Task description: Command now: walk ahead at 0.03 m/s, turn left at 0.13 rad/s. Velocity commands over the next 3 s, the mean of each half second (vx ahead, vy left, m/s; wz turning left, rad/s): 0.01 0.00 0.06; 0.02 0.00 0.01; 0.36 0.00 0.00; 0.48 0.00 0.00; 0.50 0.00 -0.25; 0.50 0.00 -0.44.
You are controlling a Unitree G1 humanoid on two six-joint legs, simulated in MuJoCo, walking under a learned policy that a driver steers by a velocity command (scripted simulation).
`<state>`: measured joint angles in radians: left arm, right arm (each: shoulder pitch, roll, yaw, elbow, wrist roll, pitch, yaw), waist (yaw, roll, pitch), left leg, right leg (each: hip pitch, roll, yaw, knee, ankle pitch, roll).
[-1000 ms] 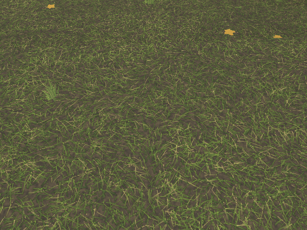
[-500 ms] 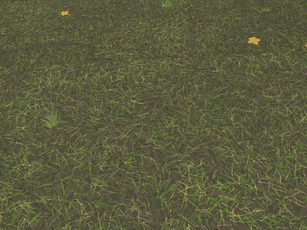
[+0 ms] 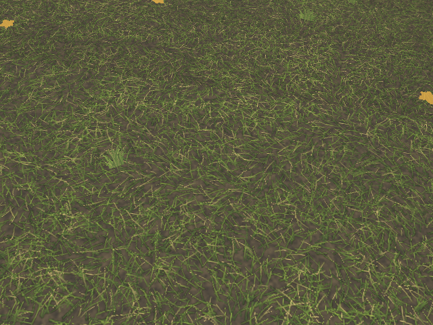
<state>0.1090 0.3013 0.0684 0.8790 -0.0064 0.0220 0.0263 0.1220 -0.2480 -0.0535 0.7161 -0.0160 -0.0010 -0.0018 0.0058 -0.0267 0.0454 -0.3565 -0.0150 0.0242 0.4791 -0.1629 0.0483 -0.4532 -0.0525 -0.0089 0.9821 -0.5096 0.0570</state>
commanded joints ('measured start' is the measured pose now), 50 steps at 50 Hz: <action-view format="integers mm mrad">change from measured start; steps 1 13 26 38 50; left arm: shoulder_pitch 79 1 75 87 194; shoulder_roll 53 68 41 32 134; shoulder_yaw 11 -10 -22 -28 7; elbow -11 30 109 150 174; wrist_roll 1 29 11 10 -15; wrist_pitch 3 -47 -43 -35 -37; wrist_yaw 13 -12 -1 -2 10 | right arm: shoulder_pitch -42 -27 32 49 -3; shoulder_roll -133 -93 -84 -90 -58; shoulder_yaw -36 -21 -26 -18 -9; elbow -42 67 213 304 318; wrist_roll -4 -1 10 13 27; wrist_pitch -12 7 -1 4 -15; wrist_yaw -11 -28 -34 -46 -40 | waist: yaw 24 -31 2 -4 39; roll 157 -94 33 20 -142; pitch -175 -21 -51 -37 85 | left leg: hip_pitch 108 215 196 207 -58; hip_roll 220 48 60 62 -10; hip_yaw -166 -57 -58 -49 58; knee -139 -21 -43 -47 235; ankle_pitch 380 -17 127 132 -304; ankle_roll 191 -33 -46 -50 -32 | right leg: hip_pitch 84 51 220 232 208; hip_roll -6 -61 -12 4 -189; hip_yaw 14 97 40 28 332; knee -109 -671 -594 -604 -806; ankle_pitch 73 95 360 398 -350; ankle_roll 18 -75 -87 -87 -246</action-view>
